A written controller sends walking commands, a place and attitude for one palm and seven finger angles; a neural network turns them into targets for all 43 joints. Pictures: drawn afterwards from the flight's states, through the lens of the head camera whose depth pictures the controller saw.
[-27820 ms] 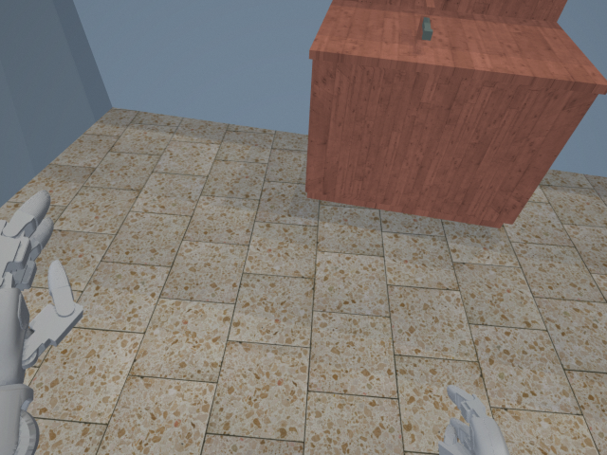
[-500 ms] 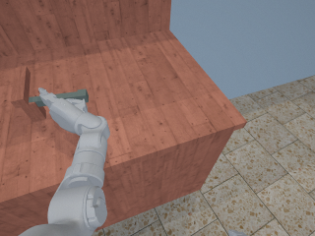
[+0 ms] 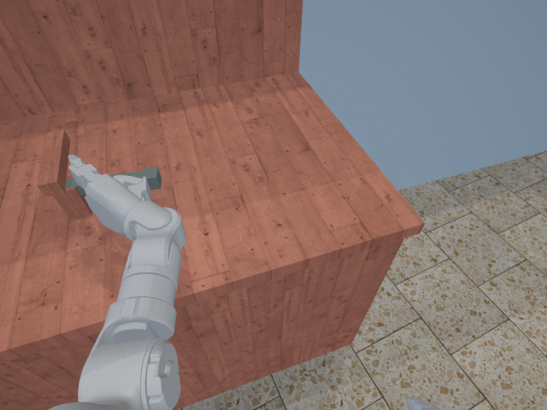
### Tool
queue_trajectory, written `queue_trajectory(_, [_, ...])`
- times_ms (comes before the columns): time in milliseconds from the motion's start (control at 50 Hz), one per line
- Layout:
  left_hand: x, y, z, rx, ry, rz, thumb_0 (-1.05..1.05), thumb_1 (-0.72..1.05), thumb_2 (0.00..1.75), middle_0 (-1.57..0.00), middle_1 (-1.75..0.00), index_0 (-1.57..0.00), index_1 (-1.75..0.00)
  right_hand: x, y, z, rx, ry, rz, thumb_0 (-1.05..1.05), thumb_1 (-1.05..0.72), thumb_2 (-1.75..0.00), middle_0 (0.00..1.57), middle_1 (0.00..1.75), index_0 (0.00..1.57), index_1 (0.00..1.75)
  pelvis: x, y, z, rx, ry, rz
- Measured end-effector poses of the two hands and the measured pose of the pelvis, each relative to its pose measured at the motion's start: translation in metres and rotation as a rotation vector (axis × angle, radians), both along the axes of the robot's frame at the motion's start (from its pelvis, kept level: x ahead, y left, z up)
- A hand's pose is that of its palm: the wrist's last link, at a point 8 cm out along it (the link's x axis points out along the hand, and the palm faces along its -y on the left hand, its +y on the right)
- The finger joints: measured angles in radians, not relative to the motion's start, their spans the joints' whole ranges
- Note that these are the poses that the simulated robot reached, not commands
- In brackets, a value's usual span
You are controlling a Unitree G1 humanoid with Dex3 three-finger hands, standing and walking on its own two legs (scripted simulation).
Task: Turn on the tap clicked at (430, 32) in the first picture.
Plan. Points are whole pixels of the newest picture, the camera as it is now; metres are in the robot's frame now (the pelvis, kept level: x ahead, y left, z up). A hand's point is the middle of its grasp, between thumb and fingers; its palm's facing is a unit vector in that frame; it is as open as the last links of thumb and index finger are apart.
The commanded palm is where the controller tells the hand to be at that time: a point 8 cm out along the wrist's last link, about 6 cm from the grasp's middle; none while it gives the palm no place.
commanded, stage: lift the hand up off the lever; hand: left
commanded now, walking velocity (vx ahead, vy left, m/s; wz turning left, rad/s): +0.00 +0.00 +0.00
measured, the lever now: (152, 178) +0.49 +0.22 +0.07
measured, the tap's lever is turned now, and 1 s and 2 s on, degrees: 80 80 80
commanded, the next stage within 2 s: draw the hand back beside the body in 1.04 s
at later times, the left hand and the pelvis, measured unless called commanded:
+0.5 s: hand (137, 179) +0.42 +0.21 +0.14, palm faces +0.82 -0.56 -0.06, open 7.8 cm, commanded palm +0.36 +0.21 +0.13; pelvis +0.00 +0.00 +0.00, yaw +0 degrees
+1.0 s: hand (140, 173) +0.42 +0.20 +0.15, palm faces +0.80 -0.59 -0.07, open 7.8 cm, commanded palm +0.36 +0.22 +0.15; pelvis +0.00 +0.00 +0.01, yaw +0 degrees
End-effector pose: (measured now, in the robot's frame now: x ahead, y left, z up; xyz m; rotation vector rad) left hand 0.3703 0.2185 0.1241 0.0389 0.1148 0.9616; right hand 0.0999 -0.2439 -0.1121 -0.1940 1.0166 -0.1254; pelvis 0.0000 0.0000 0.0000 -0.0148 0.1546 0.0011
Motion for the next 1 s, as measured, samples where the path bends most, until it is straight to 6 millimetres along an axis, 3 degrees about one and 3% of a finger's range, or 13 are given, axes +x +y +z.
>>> queue_trajectory(180, [-0.006,-0.002,0.004,-0.004,-0.013,0.021,0.02,0.90,0.90,-0.16,-0.15,-0.15,-0.15,0.019,0.003,0.006,0.004,-0.056,0.029,0.01,-0.91,-0.90,0.20,0.30,0.21,0.30,-0.004,-0.002,0.001,0.003,0.001,0.001])
queue_trajectory(580, [-0.012,-0.001,0.021,0.002,-0.031,-0.007,0.01,0.90,0.90,-0.15,-0.15,-0.15,-0.15,0.008,0.005,0.005,0.010,-0.035,0.009,0.01,-0.91,-0.90,0.20,0.30,0.21,0.30,-0.004,0.001,0.005,0.004,-0.031,-0.002])
queue_trajectory(720, [-0.010,-0.004,0.017,-0.043,0.005,-0.007,0.01,0.90,0.90,-0.15,-0.15,-0.15,-0.15,0.013,0.008,0.010,0.005,-0.050,0.013,0.01,-0.91,-0.90,0.20,0.30,0.21,0.30,-0.005,0.002,0.007,0.005,-0.037,-0.005])
queue_trajectory(900, [-0.006,-0.001,0.033,0.005,-0.024,-0.002,0.02,0.90,0.90,-0.15,-0.15,-0.15,-0.15,0.022,0.011,0.010,0.015,-0.067,0.026,0.01,-0.91,-0.90,0.20,0.30,0.21,0.30,-0.003,0.003,0.007,0.006,-0.033,-0.007])
queue_trajectory(1000, [-0.006,-0.003,0.028,-0.030,0.007,-0.019,0.01,0.90,0.90,-0.15,-0.15,-0.15,-0.15,0.025,0.013,0.012,0.017,-0.064,0.030,0.01,-0.91,-0.90,0.20,0.30,0.21,0.30,0.000,0.002,0.009,0.008,-0.040,-0.005])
